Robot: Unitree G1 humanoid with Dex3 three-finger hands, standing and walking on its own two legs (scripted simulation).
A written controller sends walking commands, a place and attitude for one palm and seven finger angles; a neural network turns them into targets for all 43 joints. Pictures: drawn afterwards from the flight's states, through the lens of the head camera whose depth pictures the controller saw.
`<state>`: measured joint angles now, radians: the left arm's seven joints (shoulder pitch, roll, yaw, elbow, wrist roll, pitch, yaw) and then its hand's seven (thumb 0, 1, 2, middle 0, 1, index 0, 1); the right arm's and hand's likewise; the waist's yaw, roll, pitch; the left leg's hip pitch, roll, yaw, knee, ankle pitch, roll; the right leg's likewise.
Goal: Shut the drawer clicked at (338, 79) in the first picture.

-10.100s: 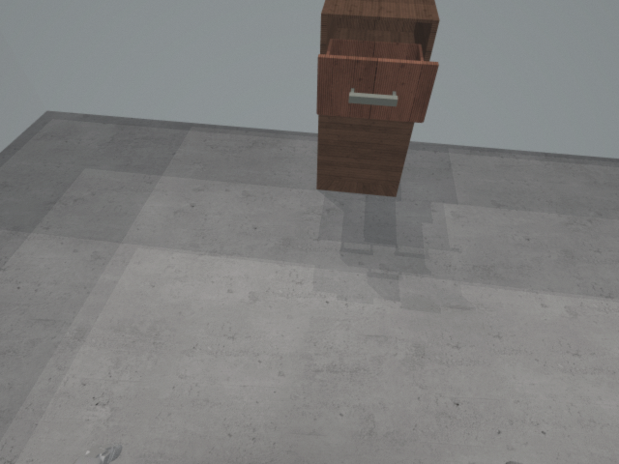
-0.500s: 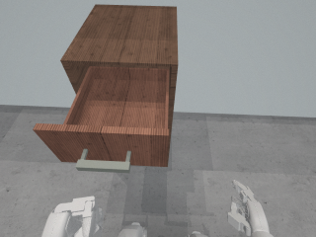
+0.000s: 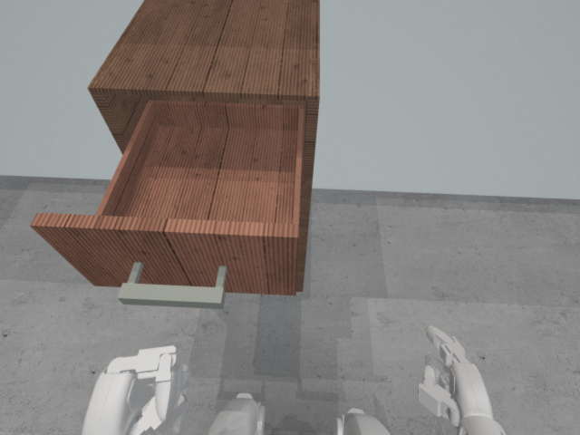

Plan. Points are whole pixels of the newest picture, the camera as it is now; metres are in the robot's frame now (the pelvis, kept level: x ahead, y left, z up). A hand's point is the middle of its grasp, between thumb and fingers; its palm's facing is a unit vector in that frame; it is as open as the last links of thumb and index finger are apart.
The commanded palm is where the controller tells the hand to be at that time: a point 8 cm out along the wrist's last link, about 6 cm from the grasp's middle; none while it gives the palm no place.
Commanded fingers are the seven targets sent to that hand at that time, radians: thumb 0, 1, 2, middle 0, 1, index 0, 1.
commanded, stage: bring the fist close to the handle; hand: left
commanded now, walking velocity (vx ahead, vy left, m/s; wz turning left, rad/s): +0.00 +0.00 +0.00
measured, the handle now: (176, 283) +0.31 +0.19 +0.01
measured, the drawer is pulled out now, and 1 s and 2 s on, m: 0.27 0.27 0.21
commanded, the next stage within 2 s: push the drawer shut in 0.94 s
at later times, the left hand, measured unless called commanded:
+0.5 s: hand (195, 373) +0.20 +0.13 +0.01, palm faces +0.01 -1.00 -0.03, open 3.3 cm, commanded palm +0.17 +0.19 +0.02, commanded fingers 0.00 0.90 0.90 -1.40 -1.60 -1.40 -1.60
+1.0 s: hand (193, 371) +0.20 +0.14 +0.01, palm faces +0.02 -1.00 -0.02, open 3.3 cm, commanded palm +0.17 +0.19 +0.01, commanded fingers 0.00 0.90 0.90 -1.40 -1.60 -1.40 -1.60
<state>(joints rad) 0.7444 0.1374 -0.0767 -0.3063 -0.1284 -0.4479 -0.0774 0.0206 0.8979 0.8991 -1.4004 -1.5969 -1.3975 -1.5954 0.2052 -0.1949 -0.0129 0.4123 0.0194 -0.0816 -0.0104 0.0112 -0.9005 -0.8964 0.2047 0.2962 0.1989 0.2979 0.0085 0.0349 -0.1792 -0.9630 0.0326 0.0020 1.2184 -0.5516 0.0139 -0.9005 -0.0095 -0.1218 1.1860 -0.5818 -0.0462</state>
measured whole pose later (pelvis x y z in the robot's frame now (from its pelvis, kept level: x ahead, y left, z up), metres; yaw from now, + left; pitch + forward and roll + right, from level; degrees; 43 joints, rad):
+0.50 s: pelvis -0.01 +0.00 -0.03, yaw -1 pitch +21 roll -2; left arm 0.53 0.15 -0.03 -0.12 -0.13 -0.50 -0.06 0.02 0.90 0.90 -1.40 -1.60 -1.40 -1.60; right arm 0.18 -0.20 -0.01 0.46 0.00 -0.08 -0.01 0.01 -0.90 -0.90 0.20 0.30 0.20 0.30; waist -0.01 0.02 -0.19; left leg -1.12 0.04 0.00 1.33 -0.58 0.01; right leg -1.06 -0.01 -0.12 1.30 -0.61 -0.05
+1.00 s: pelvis -0.01 +0.01 -0.03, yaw -1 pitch +22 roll -2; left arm 0.53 0.14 -0.05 -0.14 -0.11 -0.50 -0.03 0.02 0.90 0.90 -1.40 -1.60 -1.40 -1.60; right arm 0.18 -0.20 0.00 0.44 0.00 -0.05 0.00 0.01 -0.90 -0.90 0.21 0.30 0.20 0.30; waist -0.01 0.02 -0.19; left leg -1.15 0.04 0.01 1.35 -0.59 0.02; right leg -1.09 -0.01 -0.12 1.31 -0.61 -0.04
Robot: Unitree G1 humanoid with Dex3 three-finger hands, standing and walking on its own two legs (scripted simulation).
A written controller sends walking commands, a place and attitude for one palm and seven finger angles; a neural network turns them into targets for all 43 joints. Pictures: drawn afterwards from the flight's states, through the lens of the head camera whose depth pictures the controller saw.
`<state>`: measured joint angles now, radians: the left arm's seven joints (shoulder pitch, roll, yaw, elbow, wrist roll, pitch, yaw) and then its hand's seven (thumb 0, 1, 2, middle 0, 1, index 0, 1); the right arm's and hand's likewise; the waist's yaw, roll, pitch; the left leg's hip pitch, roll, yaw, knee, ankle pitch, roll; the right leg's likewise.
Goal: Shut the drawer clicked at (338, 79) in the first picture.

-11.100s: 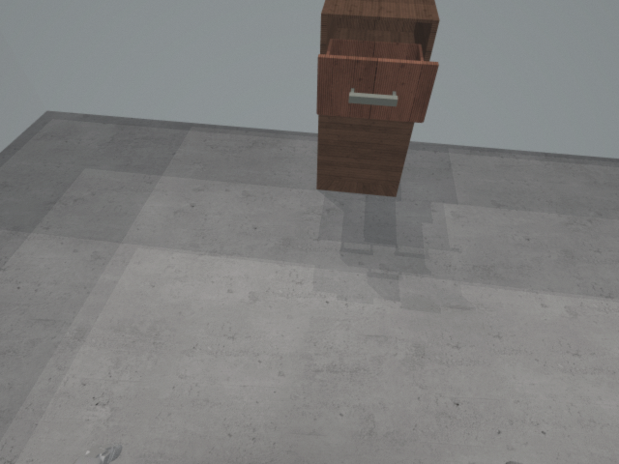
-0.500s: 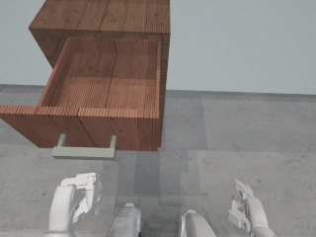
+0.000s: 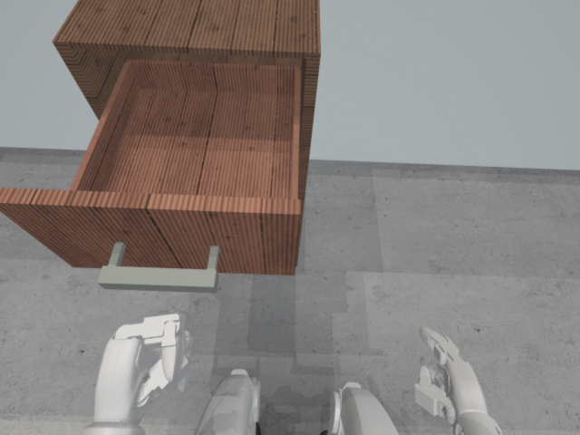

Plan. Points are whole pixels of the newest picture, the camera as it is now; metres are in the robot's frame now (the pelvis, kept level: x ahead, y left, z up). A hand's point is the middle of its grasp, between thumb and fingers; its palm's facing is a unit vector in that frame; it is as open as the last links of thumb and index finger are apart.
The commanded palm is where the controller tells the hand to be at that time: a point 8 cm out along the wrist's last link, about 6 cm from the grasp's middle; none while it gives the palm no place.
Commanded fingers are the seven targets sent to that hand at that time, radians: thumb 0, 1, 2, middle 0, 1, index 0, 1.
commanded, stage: push the drawer shut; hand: left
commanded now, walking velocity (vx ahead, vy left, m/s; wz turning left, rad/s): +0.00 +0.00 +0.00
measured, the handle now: (163, 265) +0.32 +0.19 +0.04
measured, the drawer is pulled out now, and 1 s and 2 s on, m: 0.27 0.21 0.08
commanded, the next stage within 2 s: none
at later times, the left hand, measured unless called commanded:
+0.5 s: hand (186, 327) +0.24 +0.14 +0.04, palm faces +0.00 -1.00 -0.03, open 3.3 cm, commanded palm +0.23 +0.19 +0.04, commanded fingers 0.00 0.90 0.90 -1.40 -1.60 -1.40 -1.60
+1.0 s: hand (194, 281) +0.30 +0.14 +0.04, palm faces +0.00 -1.00 -0.03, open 3.1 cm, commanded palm +0.29 +0.19 +0.04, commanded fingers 0.00 0.90 0.90 -1.40 -1.60 -1.40 -1.60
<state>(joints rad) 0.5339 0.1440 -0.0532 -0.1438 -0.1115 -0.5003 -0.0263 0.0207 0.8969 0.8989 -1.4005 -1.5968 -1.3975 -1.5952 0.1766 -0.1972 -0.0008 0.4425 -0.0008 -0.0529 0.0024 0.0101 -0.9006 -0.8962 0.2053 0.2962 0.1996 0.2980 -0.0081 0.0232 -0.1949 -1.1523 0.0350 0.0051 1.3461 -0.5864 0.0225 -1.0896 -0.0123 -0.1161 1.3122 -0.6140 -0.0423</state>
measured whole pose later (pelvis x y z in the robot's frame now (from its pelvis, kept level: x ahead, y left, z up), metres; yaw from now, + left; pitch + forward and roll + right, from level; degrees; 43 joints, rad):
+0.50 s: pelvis +0.00 +0.00 +0.00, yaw +0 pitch +23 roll -3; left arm 0.36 0.17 -0.02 -0.06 -0.13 -0.45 -0.03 0.02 0.90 0.91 -1.40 -1.60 -1.40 -1.60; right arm 0.20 -0.22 0.02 0.46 0.00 -0.05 0.00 0.01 -0.90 -0.90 0.21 0.30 0.20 0.30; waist -0.03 0.03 -0.19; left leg -1.15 0.03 0.00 1.33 -0.58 0.03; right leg -1.08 -0.01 -0.12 1.28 -0.60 -0.04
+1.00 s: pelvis -0.01 +0.01 +0.01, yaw +0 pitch +22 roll -3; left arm 0.04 0.17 0.00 0.20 -0.12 -0.43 0.00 0.00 0.88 0.93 -1.40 -1.60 -1.40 -1.60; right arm 0.19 -0.23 0.02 0.52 0.00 -0.03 0.01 0.01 -0.90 -0.90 0.21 0.30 0.20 0.30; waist -0.03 0.03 -0.17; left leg -1.13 0.03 0.01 1.29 -0.54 0.04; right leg -1.07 -0.02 -0.11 1.25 -0.57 -0.03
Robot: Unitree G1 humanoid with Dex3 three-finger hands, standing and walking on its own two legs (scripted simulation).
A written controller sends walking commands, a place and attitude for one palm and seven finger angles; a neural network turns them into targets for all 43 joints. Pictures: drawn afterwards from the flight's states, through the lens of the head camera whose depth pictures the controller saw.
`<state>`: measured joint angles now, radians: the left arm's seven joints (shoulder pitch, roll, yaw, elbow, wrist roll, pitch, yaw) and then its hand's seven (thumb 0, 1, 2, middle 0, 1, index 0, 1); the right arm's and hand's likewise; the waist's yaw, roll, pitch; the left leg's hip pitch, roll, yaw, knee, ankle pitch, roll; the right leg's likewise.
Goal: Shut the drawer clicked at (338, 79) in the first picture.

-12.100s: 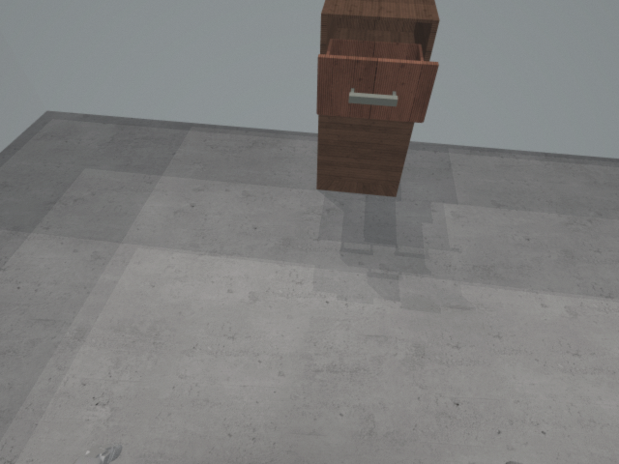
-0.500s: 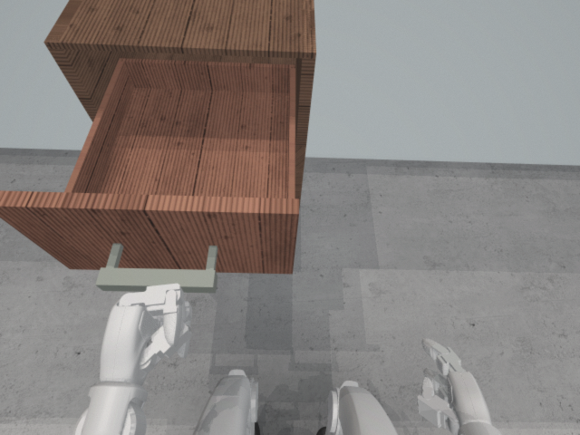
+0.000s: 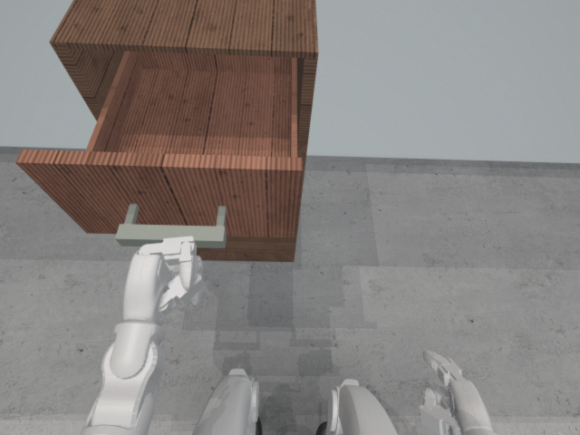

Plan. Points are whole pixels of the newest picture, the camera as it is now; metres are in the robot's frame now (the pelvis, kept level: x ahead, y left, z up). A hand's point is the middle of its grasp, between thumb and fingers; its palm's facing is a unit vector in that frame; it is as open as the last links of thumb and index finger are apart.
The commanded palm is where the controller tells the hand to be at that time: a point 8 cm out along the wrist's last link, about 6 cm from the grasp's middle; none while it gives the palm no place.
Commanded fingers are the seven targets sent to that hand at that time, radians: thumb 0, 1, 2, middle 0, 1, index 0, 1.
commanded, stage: push the drawer shut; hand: left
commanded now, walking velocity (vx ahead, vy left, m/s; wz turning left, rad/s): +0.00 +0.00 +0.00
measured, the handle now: (175, 223) +0.39 +0.18 +0.03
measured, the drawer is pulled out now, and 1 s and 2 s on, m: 0.21 0.08 0.00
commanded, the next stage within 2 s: pull the fist back off the drawer in 1.96 s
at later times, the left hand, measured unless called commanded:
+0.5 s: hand (208, 234) +0.37 +0.13 +0.02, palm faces +0.02 -1.00 -0.05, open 3.2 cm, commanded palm +0.36 +0.18 +0.03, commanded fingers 0.00 0.90 0.90 -1.40 -1.60 -1.40 -1.60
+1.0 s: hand (210, 197) +0.43 +0.14 +0.03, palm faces +0.04 -1.00 -0.05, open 3.2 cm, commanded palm +0.42 +0.18 +0.03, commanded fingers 0.00 0.90 0.90 -1.40 -1.60 -1.40 -1.60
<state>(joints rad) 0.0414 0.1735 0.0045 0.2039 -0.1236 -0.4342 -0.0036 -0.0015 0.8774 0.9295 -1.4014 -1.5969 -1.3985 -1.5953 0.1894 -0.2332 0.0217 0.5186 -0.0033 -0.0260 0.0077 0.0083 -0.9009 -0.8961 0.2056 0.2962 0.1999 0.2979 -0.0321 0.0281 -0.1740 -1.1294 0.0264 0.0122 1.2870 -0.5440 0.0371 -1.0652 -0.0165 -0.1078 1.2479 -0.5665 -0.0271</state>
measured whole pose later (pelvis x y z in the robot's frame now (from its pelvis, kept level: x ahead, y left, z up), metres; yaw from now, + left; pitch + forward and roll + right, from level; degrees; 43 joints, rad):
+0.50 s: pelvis +0.00 +0.00 +0.00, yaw +0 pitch +23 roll -2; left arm -0.26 0.19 0.07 0.49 -0.11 -0.46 0.02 0.00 0.90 0.95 -1.40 -1.60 -1.40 -1.60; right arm 0.21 -0.24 0.01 0.58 -0.01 0.02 0.01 0.01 -0.90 -0.90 0.21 0.30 0.20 0.30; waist -0.05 0.03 -0.16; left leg -1.14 0.03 0.03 1.27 -0.53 0.04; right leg -1.08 -0.01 -0.09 1.24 -0.55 -0.03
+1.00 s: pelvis +0.00 -0.01 +0.00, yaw -1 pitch +24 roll -2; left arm -0.52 0.25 0.21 0.81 -0.10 -0.53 -0.03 0.02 0.86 0.92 -1.40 -1.60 -1.40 -1.60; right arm 0.25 -0.25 0.01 0.62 -0.01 0.03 0.01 0.00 -0.90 -0.90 0.20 0.30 0.20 0.30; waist -0.10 0.02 -0.15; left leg -1.16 0.04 0.03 1.26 -0.52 0.03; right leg -1.11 0.00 -0.09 1.23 -0.54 -0.03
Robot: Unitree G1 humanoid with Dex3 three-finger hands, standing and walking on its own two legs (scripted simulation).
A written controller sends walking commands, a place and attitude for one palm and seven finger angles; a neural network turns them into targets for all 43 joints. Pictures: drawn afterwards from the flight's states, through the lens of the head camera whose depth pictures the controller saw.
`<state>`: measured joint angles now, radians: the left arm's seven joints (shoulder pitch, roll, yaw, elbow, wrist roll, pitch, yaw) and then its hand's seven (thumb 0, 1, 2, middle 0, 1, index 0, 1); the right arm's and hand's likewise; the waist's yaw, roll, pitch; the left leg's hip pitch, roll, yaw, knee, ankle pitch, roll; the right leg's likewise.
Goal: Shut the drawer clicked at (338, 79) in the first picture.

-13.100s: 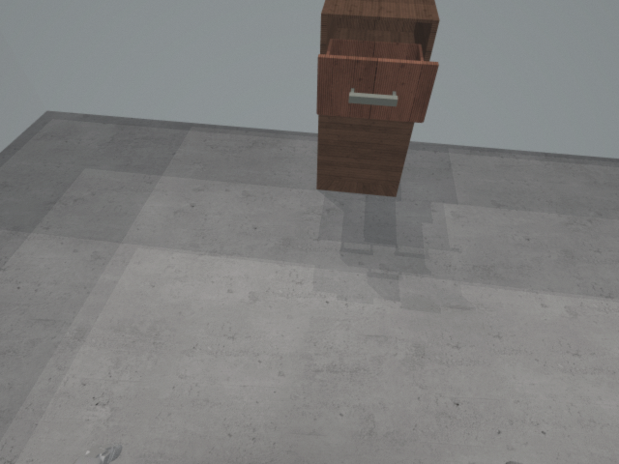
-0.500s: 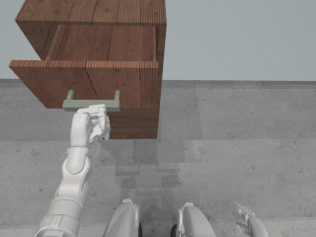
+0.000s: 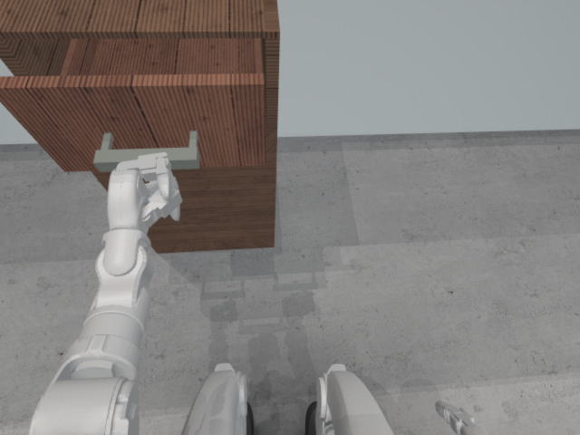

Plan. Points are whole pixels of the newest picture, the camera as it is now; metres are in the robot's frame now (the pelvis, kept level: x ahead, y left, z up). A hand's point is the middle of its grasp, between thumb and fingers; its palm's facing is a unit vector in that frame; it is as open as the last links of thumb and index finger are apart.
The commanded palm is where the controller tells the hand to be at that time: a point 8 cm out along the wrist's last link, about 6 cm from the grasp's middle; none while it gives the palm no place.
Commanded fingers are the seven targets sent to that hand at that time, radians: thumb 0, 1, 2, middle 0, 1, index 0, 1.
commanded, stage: push the drawer shut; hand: left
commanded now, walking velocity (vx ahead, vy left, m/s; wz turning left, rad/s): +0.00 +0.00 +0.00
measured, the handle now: (150, 148) +0.51 +0.20 +0.03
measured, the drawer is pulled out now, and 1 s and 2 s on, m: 0.08 0.00 0.00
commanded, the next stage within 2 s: pull the fist back off the drawer in 0.96 s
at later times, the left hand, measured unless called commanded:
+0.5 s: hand (176, 159) +0.49 +0.16 +0.03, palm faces +0.06 -1.00 -0.04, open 3.3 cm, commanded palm +0.47 +0.20 +0.03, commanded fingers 0.00 0.90 0.90 -1.40 -1.60 -1.40 -1.60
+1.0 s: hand (171, 142) +0.52 +0.17 +0.02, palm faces +0.06 -1.00 -0.04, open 2.9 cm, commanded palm +0.54 +0.19 +0.03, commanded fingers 0.00 0.90 0.90 -1.40 -1.60 -1.40 -1.60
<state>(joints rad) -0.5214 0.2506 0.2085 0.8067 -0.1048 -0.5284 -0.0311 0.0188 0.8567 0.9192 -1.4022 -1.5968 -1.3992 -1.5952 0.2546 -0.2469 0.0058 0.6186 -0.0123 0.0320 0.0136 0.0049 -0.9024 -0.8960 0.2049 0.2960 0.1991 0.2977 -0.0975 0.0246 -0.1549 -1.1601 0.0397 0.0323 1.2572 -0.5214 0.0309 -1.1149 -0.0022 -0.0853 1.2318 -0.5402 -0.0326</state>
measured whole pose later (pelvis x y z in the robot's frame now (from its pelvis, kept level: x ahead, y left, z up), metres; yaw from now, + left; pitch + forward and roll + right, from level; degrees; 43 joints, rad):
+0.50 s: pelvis +0.00 +0.01 -0.01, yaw -1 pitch +26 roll -3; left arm -0.78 0.36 0.33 1.08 -0.06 -0.55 -0.07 0.04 0.82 0.90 -1.40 -1.60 -1.40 -1.60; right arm 0.31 -0.25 0.02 0.63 -0.04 0.07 0.03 0.00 -0.90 -0.90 0.21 0.30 0.20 0.30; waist -0.16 0.03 -0.15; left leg -1.23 0.05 0.03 1.29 -0.52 0.04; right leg -1.18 0.01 -0.09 1.25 -0.53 -0.03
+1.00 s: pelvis -0.02 +0.01 -0.02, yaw -1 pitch +29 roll -5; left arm -0.98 0.45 0.35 1.24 0.00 -0.54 -0.05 -0.02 0.67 0.94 -1.40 -1.60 -1.40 -1.60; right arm 0.34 -0.26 0.05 0.65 -0.06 0.08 0.03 0.00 -0.90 -0.90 0.21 0.30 0.20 0.30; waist -0.20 0.04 -0.14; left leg -1.33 0.05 0.00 1.34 -0.51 0.05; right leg -1.26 0.01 -0.12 1.27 -0.52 -0.02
